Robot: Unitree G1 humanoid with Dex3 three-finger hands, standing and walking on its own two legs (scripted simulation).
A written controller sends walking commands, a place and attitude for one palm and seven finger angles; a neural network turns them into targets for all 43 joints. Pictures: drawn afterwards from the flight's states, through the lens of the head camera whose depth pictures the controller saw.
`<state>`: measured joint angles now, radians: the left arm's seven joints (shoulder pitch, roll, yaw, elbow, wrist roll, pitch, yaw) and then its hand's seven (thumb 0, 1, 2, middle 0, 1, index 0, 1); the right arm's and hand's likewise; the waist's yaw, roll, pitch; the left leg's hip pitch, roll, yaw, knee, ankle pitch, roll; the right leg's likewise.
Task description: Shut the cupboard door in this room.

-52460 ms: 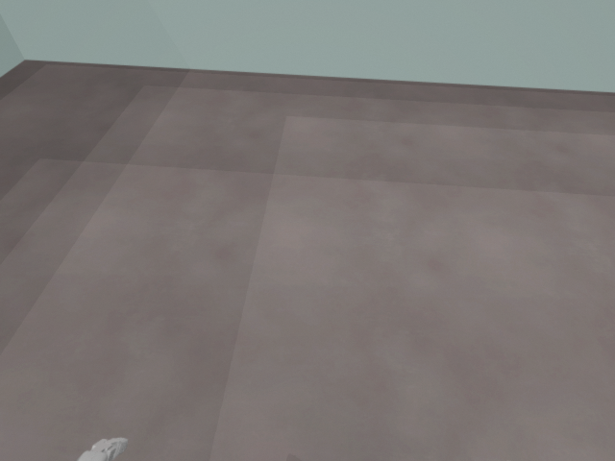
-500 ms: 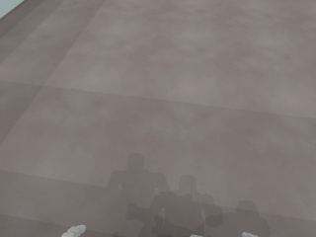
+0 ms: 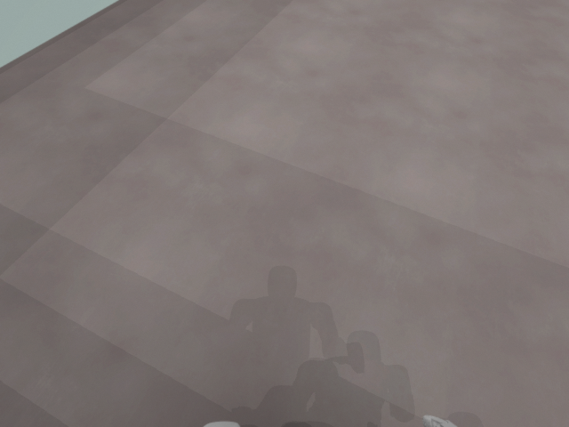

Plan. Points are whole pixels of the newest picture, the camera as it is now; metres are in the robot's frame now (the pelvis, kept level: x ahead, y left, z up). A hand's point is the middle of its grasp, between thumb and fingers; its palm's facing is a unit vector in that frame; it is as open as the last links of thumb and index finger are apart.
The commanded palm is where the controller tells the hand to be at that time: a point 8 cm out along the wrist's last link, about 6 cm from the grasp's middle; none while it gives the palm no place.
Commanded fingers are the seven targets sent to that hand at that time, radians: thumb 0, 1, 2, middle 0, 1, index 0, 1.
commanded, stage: turn or walk to find it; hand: left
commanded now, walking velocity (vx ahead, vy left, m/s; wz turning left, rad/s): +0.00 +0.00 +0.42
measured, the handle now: out of the picture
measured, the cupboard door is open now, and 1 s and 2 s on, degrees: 43 43 43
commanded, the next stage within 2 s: none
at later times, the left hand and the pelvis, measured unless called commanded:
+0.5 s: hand out of the picture +0.08 +0.17 -0.13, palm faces +0.19 -0.94 -0.27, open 7.4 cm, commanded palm none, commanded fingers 0.00 0.90 0.90 -0.20 -0.30 -0.20 -0.30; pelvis +0.02 -0.03 +0.01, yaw +11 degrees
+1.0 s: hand out of the picture +0.00 +0.23 -0.16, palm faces +0.44 -0.87 -0.23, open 7.4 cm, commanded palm none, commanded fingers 0.00 0.90 0.90 -0.20 -0.30 -0.20 -0.30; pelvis +0.03 +0.01 +0.02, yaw +23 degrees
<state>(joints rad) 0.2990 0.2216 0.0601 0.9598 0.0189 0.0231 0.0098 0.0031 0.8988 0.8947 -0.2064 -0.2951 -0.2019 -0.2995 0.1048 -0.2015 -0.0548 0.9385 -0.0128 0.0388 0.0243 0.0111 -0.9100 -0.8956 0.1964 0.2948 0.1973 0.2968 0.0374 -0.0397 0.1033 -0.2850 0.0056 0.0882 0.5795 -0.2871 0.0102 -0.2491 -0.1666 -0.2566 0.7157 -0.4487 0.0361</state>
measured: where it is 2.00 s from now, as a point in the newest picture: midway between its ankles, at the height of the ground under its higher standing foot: outside the picture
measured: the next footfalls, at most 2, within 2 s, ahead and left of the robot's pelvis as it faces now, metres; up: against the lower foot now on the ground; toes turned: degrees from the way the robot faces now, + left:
right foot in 0.38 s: +0.07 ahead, -0.14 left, +0.00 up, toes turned +2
left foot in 0.78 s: +0.02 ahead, +0.11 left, +0.00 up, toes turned +24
